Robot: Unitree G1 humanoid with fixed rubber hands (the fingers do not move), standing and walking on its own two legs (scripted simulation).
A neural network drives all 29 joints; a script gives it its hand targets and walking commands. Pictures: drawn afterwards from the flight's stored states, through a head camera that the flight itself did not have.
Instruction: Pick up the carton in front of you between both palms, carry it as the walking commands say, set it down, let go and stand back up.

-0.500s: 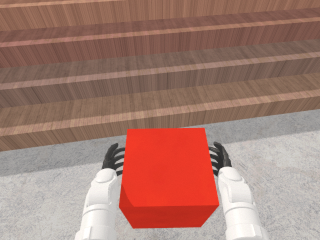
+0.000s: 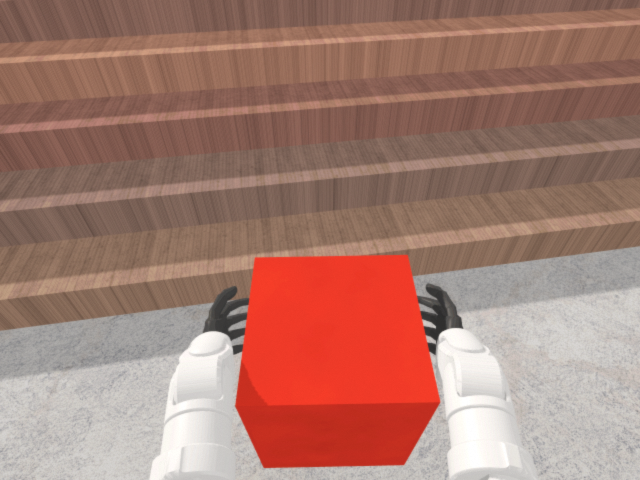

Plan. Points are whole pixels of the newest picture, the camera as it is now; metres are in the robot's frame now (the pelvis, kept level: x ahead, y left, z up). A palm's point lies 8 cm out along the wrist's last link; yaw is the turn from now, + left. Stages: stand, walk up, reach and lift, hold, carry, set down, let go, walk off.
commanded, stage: reach and lift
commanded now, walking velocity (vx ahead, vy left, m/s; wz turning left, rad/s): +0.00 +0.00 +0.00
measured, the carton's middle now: (332, 365) +0.30 +0.00 -0.04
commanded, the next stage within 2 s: hold in 0.68 s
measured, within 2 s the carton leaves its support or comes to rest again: neither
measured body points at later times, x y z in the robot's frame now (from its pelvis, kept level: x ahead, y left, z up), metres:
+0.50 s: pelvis +0.02 +0.00 +0.01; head +0.00 +0.00 +0.46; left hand +0.32 +0.15 +0.03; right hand +0.32 -0.15 +0.03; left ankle +0.03 +0.12 -0.74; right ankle +0.03 -0.12 -0.74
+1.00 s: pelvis +0.01 +0.00 +0.01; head -0.03 +0.00 +0.45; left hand +0.31 +0.15 +0.05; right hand +0.31 -0.15 +0.05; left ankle +0.03 +0.12 -0.74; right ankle +0.03 -0.12 -0.74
